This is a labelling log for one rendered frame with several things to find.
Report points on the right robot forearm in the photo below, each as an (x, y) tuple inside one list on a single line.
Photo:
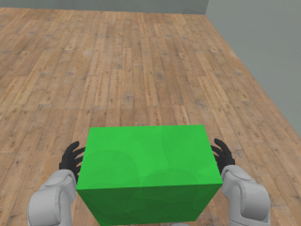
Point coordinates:
[(249, 201)]

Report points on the left robot forearm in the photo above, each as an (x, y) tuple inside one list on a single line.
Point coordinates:
[(51, 204)]

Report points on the left robot hand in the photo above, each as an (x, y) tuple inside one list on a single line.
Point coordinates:
[(68, 161)]

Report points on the right robot hand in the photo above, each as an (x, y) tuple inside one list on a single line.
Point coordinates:
[(225, 157)]

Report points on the carton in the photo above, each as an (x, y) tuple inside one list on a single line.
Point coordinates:
[(147, 174)]

